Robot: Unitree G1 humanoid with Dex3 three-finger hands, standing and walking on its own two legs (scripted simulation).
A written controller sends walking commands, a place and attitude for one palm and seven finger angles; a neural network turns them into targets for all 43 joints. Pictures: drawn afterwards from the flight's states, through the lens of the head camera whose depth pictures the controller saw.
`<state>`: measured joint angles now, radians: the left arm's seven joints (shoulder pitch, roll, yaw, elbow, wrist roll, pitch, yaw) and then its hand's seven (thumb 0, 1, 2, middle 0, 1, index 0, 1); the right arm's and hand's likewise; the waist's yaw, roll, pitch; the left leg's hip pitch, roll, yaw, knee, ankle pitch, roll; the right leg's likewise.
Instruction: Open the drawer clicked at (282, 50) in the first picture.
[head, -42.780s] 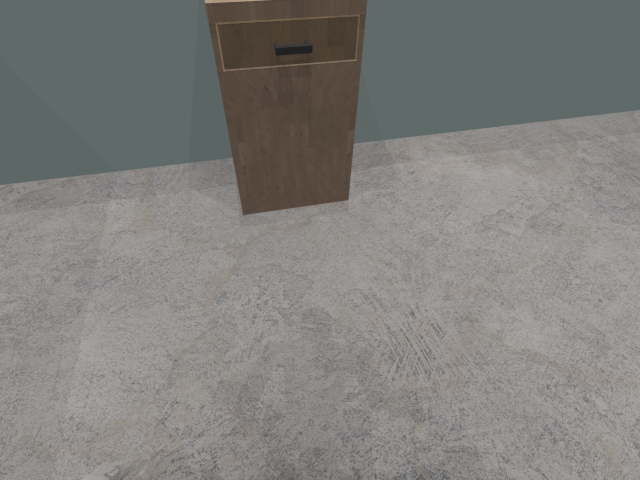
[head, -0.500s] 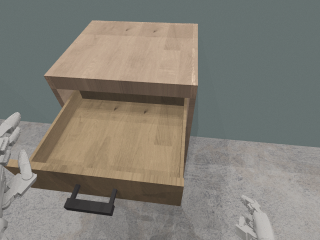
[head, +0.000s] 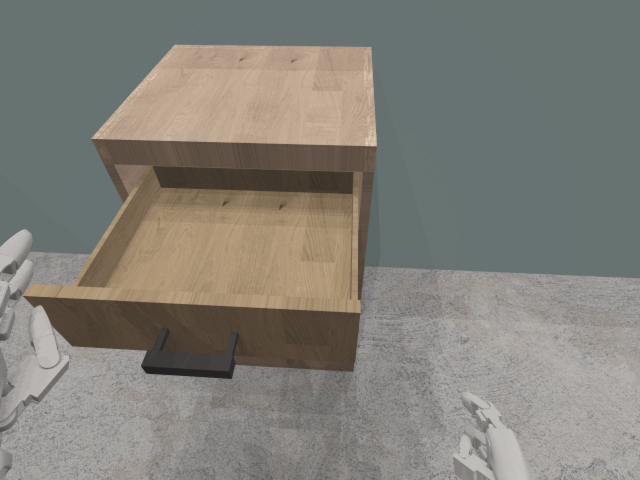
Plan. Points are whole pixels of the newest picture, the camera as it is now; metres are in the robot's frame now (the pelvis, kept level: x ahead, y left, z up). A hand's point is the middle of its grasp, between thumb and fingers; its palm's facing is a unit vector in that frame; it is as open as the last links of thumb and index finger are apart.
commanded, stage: step back with the hand held close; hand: left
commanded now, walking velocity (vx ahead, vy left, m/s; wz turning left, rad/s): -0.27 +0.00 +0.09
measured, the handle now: (193, 350) +0.29 +0.20 -0.02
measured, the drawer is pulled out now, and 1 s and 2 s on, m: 0.30 0.30 0.30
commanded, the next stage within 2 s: stop stepping back and stand still in 0.40 s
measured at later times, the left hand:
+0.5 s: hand out of the picture +0.06 +0.21 +0.18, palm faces +0.40 -0.80 -0.45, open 7.4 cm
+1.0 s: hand out of the picture -0.01 +0.21 +0.19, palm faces +0.42 -0.82 -0.39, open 7.4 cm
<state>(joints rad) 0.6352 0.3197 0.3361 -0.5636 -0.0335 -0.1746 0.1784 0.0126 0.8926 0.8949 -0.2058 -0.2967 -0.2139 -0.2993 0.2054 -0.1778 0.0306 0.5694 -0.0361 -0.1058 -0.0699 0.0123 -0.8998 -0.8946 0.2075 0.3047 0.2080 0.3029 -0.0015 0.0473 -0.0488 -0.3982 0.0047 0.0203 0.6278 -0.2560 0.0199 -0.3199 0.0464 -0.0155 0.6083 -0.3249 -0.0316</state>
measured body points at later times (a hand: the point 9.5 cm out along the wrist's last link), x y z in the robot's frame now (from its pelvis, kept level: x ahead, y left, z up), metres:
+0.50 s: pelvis -0.12 -0.02 +0.00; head -0.11 -0.02 +0.45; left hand +0.04 +0.25 +0.20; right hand +0.06 -0.26 -0.08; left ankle -0.06 +0.13 -0.71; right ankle +0.00 -0.10 -0.73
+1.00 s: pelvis -0.19 -0.03 +0.02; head -0.21 -0.03 +0.47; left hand -0.04 +0.25 +0.21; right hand -0.05 -0.27 -0.08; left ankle -0.18 +0.09 -0.66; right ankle -0.21 -0.10 -0.73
